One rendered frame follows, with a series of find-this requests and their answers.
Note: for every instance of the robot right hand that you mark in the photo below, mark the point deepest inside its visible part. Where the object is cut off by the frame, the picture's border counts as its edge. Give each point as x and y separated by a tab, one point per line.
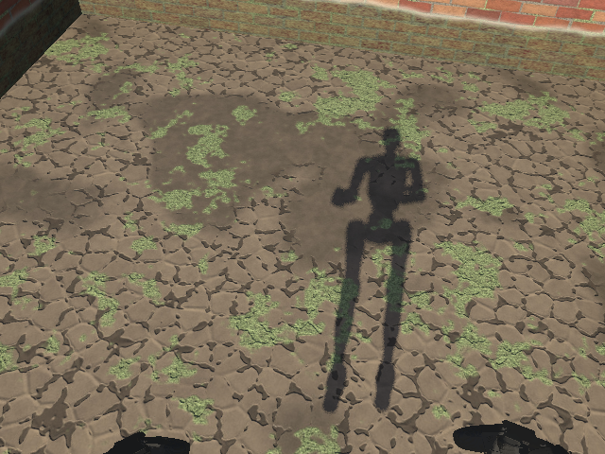
506	438

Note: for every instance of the robot left hand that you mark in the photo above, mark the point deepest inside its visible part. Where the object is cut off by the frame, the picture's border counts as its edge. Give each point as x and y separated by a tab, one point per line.
137	443

